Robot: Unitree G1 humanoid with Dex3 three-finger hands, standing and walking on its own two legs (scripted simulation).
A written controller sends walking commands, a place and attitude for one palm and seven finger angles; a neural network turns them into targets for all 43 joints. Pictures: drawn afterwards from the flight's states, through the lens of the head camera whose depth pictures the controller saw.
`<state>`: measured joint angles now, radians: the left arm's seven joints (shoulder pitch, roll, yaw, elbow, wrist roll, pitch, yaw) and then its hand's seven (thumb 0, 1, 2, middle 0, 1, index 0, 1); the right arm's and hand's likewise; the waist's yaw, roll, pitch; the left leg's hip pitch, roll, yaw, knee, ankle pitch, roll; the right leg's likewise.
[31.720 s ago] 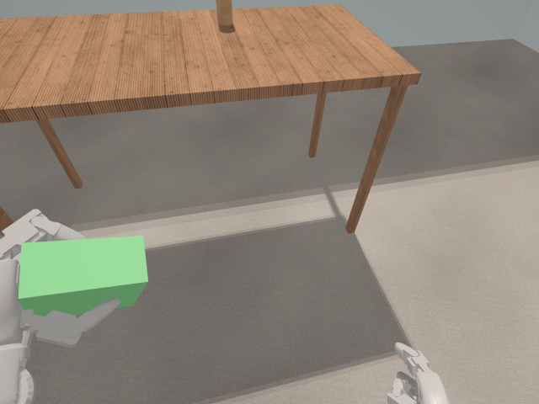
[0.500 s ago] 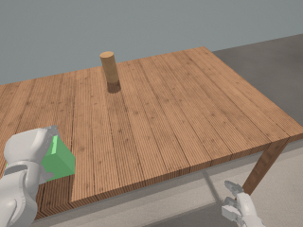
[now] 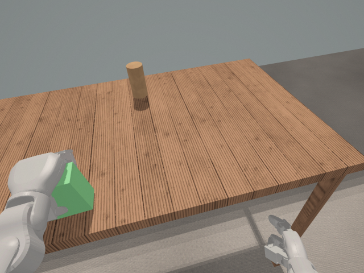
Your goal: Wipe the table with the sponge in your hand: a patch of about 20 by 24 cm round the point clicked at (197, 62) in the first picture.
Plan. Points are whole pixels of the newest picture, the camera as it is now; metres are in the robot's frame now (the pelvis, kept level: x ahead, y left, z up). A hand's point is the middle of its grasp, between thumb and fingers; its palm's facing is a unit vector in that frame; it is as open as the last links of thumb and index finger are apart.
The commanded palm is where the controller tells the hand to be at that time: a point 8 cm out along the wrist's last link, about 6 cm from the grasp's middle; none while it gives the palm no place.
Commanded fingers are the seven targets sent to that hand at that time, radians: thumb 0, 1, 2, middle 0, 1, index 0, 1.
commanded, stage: lift the sponge slowly off the table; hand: left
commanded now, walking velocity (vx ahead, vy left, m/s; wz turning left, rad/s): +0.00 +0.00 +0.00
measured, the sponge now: (61, 197) +0.22 +0.31 +0.08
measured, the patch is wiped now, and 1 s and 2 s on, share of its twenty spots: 0.95 0.95 0.95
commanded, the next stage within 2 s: bring the sponge back beside the body in 1.64 s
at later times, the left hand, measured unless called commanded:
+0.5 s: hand (56, 179) +0.22 +0.29 +0.14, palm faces +0.10 -0.06 -0.99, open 9.6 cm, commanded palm +0.19 +0.29 +0.21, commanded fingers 0.00 0.10 1.30 -1.20 -1.60 -1.20 -1.60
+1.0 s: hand (48, 166) +0.23 +0.30 +0.17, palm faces +0.13 -0.05 -0.99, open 9.6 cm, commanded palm +0.19 +0.29 +0.25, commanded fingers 0.00 0.10 1.30 -1.20 -1.60 -1.20 -1.60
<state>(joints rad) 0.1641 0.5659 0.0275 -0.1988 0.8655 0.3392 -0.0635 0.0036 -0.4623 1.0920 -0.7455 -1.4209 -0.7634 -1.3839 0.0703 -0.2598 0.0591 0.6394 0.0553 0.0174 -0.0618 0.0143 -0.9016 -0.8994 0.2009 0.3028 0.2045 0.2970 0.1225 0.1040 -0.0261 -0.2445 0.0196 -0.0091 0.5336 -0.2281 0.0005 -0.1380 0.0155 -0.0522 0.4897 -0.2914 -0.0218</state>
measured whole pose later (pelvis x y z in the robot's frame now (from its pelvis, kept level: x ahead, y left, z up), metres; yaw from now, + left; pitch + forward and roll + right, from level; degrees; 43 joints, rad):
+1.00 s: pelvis -0.03 -0.01 +0.00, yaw +0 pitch -6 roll -1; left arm -0.09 0.62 -0.02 -0.12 0.84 0.36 -0.16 -0.01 -0.48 1.09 -0.77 -1.39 -0.79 -1.36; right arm 0.02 -0.26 0.07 0.67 0.06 -0.02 -0.10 0.01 -0.90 -0.90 0.20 0.30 0.20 0.29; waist 0.15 0.12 0.00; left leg -0.21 0.02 -0.02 0.47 -0.16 -0.01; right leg -0.12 0.02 -0.06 0.47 -0.25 -0.04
